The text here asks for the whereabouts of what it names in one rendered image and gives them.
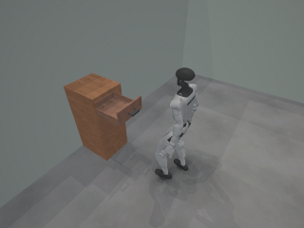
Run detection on robot left upper arm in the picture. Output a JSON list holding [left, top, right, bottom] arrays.
[[170, 97, 183, 130]]

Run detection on robot left forearm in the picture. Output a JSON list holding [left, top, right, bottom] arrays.
[[168, 124, 181, 148]]

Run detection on cabinet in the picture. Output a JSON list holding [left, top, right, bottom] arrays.
[[64, 73, 127, 161]]

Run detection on drawer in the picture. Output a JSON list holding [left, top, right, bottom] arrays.
[[95, 92, 143, 126]]

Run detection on handle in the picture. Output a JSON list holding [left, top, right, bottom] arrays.
[[127, 107, 140, 117]]

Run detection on robot right upper arm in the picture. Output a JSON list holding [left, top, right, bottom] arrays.
[[189, 84, 200, 108]]

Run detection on robot right foot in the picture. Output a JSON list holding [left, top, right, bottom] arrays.
[[174, 159, 188, 171]]

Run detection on right robot thigh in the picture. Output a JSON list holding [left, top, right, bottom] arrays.
[[176, 121, 191, 149]]

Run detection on left robot hand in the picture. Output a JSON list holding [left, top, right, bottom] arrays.
[[163, 145, 175, 160]]

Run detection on robot right forearm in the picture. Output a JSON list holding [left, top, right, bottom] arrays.
[[190, 106, 199, 118]]

